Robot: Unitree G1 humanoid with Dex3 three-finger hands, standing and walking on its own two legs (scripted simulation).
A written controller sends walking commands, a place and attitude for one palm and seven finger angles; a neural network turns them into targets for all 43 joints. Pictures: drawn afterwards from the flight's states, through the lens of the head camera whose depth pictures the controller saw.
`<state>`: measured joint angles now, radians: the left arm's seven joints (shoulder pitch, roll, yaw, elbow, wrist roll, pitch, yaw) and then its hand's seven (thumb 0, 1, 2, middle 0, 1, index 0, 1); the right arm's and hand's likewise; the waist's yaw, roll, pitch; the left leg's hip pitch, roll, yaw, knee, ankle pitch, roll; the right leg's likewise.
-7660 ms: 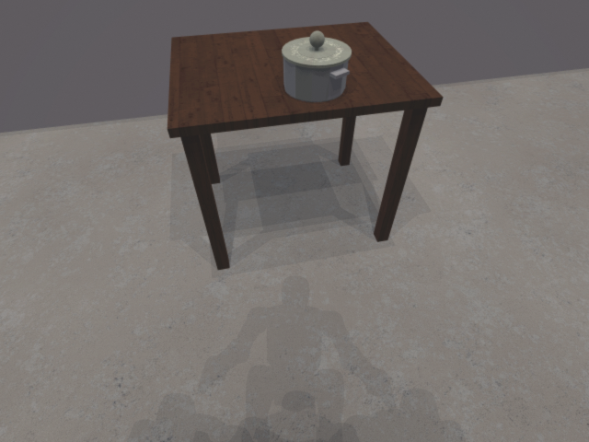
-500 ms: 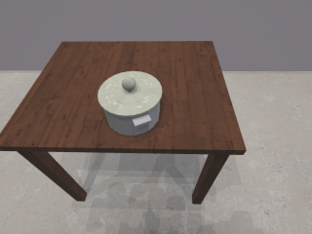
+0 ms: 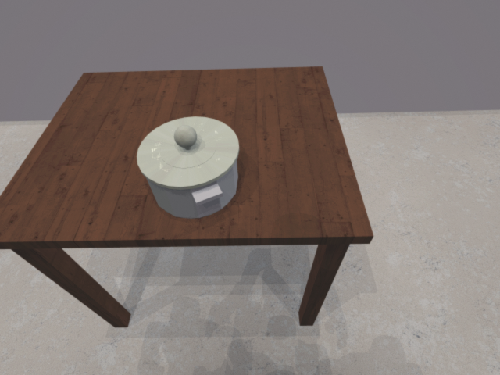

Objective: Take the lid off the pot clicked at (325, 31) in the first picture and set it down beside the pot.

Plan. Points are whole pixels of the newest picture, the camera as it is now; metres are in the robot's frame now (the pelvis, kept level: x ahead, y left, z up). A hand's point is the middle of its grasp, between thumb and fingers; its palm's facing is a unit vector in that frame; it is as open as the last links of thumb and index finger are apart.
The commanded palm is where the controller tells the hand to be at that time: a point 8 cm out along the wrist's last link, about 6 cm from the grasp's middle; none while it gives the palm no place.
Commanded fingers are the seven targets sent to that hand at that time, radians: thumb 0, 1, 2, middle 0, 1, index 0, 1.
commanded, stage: look again from close up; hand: left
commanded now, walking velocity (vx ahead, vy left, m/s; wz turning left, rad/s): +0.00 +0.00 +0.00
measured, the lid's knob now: (185, 136) +0.51 +0.16 +0.09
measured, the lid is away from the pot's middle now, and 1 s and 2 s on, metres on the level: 0.00 0.00 0.00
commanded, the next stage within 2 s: lift the closed hand beside the body in 0.28 s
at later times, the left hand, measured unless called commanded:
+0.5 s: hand out of the picture +0.10 +0.19 -0.11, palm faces +0.16 -0.94 -0.29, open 7.2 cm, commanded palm +0.08 +0.24 -0.05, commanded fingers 0.00 0.90 0.90 -0.51 -0.64 -0.51 -0.64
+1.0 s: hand out of the picture +0.10 +0.21 -0.03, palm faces +0.33 -0.89 -0.32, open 3.1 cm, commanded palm +0.06 +0.25 +0.01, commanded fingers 0.00 0.90 0.90 -1.30 -1.50 -1.30 -1.50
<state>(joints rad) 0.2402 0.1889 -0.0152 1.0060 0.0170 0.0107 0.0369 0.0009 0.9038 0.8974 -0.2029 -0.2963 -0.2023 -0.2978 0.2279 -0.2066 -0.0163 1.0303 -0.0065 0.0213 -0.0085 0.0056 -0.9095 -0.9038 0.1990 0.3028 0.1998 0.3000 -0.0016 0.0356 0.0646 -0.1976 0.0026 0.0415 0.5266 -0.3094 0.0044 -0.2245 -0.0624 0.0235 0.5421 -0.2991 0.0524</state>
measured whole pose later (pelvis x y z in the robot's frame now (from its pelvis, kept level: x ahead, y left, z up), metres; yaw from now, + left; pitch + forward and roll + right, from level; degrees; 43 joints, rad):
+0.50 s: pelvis -0.01 -0.01 +0.00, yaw +1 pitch -2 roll +0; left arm 0.38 0.17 0.01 0.51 0.00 0.03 0.11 0.01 0.90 0.90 -0.24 -0.34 -0.24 -0.34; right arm 0.33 -0.21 0.00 0.92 0.03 -0.15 -0.03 0.01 -0.92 -0.90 0.20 0.30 0.20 0.30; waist 0.02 0.02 0.03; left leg -0.18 0.01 0.02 0.51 -0.28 -0.01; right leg -0.19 -0.06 0.00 0.51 -0.28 0.04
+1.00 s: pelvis -0.01 -0.02 +0.00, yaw +4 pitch -1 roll +0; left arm 0.57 0.21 0.11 0.03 -0.01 -0.03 0.09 0.01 0.90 0.90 -1.15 -1.33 -1.15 -1.33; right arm 0.19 -0.19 0.01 0.58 0.00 -0.19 -0.06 0.01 -0.90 -0.90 0.20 0.30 0.20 0.30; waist 0.06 0.02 0.01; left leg -0.25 0.02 -0.04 0.57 -0.30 -0.02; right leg -0.23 -0.04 -0.06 0.55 -0.30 0.02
